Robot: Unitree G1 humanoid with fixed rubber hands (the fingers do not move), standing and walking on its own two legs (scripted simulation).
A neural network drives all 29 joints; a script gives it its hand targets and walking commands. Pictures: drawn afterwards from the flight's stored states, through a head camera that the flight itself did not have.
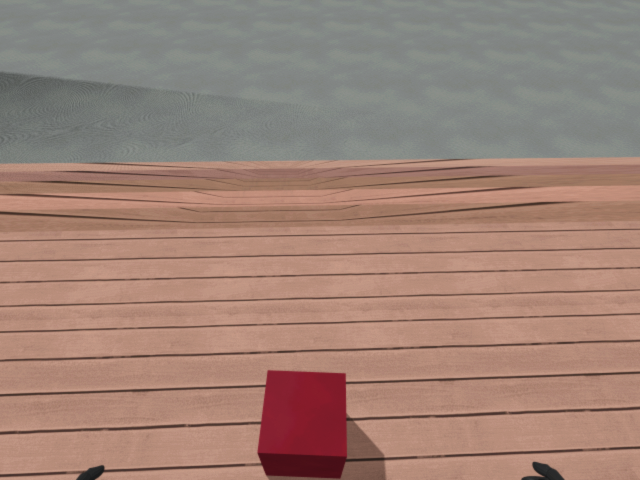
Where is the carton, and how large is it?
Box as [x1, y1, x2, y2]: [257, 370, 346, 478]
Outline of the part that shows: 268,370 257,452 265,473 267,475 339,478 346,457 345,373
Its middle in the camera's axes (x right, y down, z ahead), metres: -0.04 +0.51 +1.06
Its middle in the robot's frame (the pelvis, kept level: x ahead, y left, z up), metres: +0.38 +0.03 -0.66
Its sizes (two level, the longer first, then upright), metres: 0.210 0.200 0.250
